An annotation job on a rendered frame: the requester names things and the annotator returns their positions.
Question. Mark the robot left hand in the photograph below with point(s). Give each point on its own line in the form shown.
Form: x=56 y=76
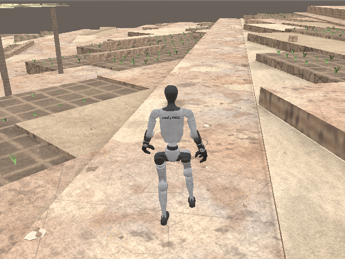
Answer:
x=146 y=151

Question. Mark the humanoid robot head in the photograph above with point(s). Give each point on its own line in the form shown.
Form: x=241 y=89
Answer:
x=171 y=93

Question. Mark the right robot forearm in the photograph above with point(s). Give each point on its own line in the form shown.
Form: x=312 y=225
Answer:
x=199 y=143

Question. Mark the right robot upper arm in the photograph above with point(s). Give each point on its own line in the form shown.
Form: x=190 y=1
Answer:
x=191 y=122

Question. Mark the left robot upper arm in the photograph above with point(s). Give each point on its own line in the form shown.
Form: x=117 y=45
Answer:
x=151 y=123

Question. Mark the robot right hand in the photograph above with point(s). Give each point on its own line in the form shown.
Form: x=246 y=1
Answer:
x=202 y=154

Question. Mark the left robot forearm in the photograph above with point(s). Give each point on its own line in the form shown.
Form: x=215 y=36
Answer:
x=146 y=140

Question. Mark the right robot foot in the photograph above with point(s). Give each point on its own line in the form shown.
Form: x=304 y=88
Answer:
x=192 y=202

